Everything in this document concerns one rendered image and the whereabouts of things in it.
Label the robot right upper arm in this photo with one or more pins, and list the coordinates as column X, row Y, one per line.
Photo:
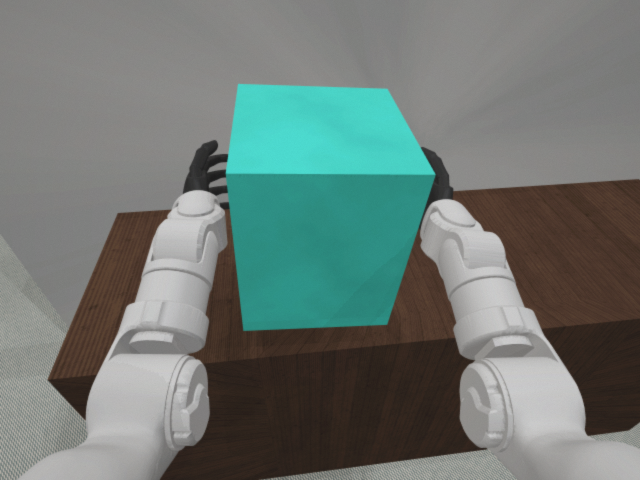
column 528, row 412

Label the robot left upper arm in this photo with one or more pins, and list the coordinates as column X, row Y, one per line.
column 144, row 409

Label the robot left forearm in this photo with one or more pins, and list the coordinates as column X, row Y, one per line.
column 169, row 313

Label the left robot hand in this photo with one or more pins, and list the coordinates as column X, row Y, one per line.
column 199, row 179

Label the pedestal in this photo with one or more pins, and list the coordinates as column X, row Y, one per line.
column 295, row 401

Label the robot right forearm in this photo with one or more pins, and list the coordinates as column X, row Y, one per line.
column 491, row 320

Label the right robot hand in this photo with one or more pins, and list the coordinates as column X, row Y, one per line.
column 440, row 188

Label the carton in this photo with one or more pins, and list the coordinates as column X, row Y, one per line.
column 327, row 187

